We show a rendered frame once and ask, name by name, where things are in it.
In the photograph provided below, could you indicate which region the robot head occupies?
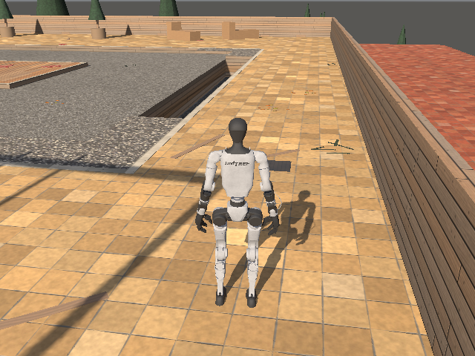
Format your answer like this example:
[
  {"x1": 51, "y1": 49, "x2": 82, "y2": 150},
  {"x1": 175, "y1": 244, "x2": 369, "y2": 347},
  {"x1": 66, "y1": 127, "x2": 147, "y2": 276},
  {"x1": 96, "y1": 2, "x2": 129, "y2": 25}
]
[{"x1": 225, "y1": 118, "x2": 251, "y2": 154}]

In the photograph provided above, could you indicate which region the robot left thigh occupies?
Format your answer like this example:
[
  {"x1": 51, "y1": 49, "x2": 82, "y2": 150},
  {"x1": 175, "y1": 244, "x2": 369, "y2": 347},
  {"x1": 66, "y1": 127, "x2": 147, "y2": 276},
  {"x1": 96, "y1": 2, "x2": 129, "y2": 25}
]
[{"x1": 212, "y1": 207, "x2": 228, "y2": 260}]

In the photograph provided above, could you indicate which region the right robot hand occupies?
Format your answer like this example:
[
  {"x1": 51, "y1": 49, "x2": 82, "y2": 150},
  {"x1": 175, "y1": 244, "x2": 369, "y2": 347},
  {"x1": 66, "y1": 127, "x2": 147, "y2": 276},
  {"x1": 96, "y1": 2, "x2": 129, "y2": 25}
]
[{"x1": 262, "y1": 215, "x2": 280, "y2": 235}]

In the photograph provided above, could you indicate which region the left robot hand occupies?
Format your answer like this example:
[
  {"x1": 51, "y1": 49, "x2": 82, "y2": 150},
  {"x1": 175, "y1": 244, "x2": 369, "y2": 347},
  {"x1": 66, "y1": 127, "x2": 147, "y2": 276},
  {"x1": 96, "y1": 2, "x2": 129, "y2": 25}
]
[{"x1": 195, "y1": 213, "x2": 212, "y2": 233}]

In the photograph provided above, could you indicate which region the robot right upper arm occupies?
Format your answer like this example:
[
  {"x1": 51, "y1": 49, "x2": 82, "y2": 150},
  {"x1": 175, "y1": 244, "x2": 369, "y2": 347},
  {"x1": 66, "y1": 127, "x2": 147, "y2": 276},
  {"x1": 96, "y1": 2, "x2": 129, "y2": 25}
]
[{"x1": 253, "y1": 150, "x2": 272, "y2": 192}]

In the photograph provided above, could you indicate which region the right robot forearm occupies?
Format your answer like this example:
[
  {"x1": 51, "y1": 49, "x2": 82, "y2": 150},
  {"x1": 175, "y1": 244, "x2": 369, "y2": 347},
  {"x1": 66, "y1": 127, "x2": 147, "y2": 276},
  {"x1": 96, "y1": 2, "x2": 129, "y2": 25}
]
[{"x1": 263, "y1": 181, "x2": 278, "y2": 217}]

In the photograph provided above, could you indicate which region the left robot forearm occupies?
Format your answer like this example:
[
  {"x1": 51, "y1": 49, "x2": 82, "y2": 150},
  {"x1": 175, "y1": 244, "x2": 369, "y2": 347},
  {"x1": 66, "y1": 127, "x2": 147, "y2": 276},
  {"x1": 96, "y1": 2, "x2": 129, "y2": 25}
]
[{"x1": 197, "y1": 180, "x2": 212, "y2": 215}]

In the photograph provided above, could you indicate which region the robot left upper arm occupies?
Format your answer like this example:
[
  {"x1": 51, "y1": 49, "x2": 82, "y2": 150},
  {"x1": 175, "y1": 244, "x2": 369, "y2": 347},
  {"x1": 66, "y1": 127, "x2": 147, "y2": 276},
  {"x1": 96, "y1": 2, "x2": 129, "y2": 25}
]
[{"x1": 203, "y1": 150, "x2": 222, "y2": 191}]

